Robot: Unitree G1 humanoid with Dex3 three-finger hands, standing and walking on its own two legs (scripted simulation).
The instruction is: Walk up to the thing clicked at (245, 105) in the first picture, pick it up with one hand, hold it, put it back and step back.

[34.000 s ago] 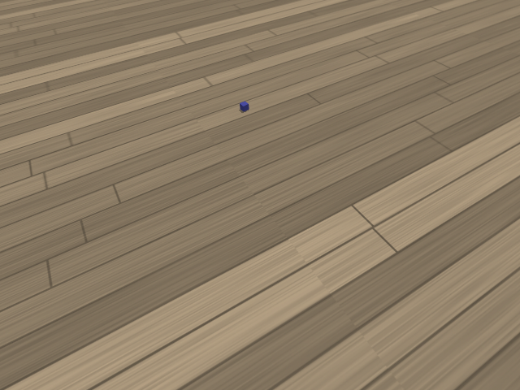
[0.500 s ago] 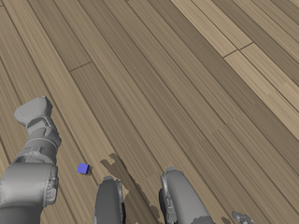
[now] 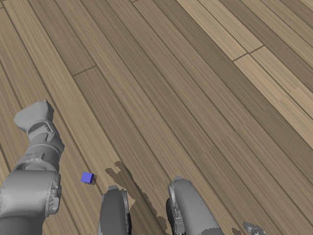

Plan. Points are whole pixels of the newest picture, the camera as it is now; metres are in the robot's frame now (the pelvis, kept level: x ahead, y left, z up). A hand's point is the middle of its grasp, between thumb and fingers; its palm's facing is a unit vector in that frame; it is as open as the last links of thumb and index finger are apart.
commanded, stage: go down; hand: left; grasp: from above
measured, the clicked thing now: (87, 177) +0.34 +0.28 -0.58
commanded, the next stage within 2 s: none
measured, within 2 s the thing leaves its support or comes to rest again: neither
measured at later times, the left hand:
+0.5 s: hand (48, 129) +0.43 +0.27 -0.11, palm faces -0.36 -0.21 -0.91, open 10.4 cm
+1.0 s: hand (50, 129) +0.43 +0.27 -0.12, palm faces -0.34 -0.21 -0.92, open 10.6 cm
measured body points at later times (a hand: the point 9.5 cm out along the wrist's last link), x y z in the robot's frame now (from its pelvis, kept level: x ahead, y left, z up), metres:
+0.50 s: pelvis +0.00 +0.00 +0.00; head +0.18 +0.03 +0.41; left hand +0.45 +0.28 -0.06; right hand +0.04 -0.26 -0.12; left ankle +0.04 +0.12 -0.57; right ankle +0.05 -0.13 -0.57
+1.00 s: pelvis +0.00 +0.00 -0.01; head +0.17 +0.03 +0.41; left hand +0.45 +0.28 -0.07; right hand +0.04 -0.26 -0.13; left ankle +0.04 +0.12 -0.57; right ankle +0.05 -0.13 -0.57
